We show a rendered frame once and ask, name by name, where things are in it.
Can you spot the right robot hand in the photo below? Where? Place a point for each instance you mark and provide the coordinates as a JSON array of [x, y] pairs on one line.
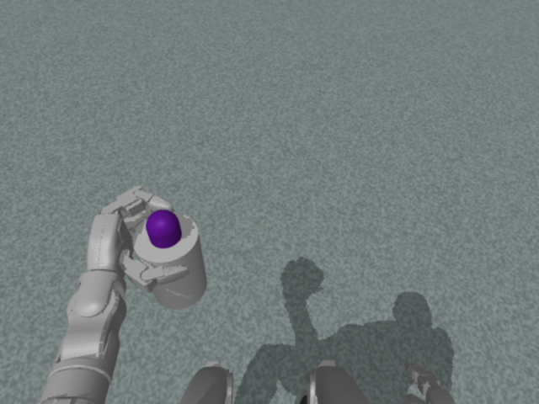
[[429, 386]]

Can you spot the bottle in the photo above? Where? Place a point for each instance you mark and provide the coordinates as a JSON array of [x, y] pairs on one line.
[[168, 238]]

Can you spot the left robot hand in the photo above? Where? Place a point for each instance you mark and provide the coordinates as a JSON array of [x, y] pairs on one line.
[[110, 240]]

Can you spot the left robot arm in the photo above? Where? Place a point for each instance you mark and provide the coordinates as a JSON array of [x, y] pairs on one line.
[[84, 365]]

